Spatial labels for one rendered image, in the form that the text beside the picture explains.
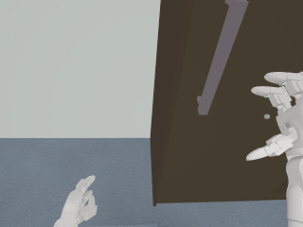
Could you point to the handle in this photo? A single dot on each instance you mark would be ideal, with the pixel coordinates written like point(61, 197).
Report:
point(231, 26)

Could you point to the right robot hand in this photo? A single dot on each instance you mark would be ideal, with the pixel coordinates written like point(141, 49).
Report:
point(280, 98)

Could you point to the right robot forearm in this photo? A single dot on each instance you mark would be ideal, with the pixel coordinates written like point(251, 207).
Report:
point(294, 193)

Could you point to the left robot forearm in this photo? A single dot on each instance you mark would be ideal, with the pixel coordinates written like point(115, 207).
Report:
point(66, 222)

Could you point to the wardrobe door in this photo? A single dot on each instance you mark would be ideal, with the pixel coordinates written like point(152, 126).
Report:
point(282, 188)
point(206, 153)

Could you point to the left robot hand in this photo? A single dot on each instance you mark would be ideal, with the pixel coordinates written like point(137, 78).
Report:
point(74, 205)

